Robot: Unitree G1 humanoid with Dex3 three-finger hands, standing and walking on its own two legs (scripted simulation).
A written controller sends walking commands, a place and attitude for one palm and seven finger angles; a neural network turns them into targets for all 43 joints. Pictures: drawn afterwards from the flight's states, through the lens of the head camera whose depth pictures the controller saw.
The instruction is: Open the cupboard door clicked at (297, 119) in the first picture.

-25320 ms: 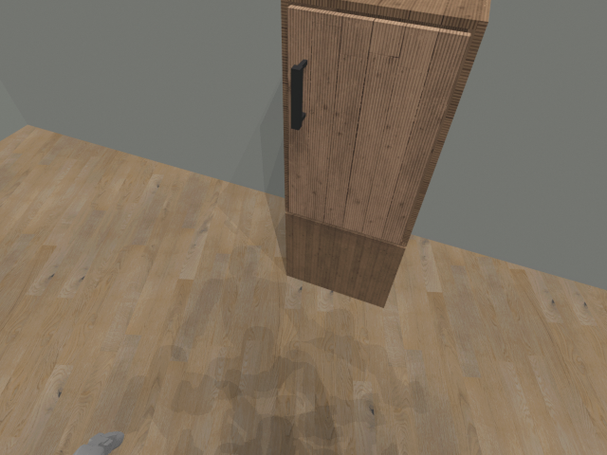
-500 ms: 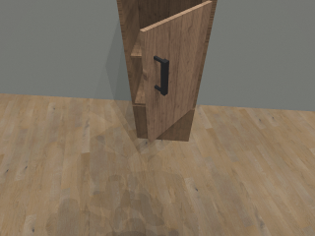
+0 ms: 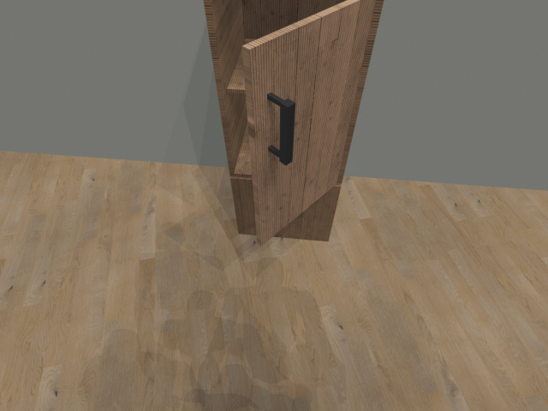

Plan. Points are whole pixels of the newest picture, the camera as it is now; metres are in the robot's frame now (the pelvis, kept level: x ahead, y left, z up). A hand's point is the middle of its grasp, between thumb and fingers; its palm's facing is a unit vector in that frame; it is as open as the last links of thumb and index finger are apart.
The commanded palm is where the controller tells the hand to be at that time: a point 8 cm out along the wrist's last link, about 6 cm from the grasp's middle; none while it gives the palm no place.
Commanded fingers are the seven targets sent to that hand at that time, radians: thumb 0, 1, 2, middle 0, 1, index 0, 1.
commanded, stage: look to check the result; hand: left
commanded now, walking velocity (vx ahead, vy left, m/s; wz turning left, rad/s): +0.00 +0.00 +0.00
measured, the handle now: (279, 130) +0.61 +0.03 +0.05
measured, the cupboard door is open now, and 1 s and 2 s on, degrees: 51 51 51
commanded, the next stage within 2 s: walk to a spot facing it in 0.10 s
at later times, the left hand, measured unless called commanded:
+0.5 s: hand out of the picture +0.02 +0.20 -0.18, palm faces -0.02 -0.98 -0.21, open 7.4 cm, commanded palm none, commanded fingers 0.00 0.90 0.90 -0.20 -0.30 -0.20 -0.30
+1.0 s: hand out of the picture +0.10 +0.17 -0.17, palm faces -0.33 -0.90 -0.27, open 7.4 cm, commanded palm none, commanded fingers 0.00 0.90 0.90 -0.20 -0.30 -0.20 -0.30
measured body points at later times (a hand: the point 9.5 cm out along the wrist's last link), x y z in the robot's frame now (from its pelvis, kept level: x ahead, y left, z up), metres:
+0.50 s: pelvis +0.00 +0.01 -0.01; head +0.03 +0.01 +0.44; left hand +0.02 +0.25 -0.17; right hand +0.01 -0.23 -0.16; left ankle +0.04 +0.13 -0.74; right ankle -0.05 -0.08 -0.74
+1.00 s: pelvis -0.03 -0.01 +0.00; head +0.03 -0.04 +0.44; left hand +0.11 +0.22 -0.15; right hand -0.02 -0.29 -0.14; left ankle +0.02 +0.12 -0.70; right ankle -0.06 -0.11 -0.74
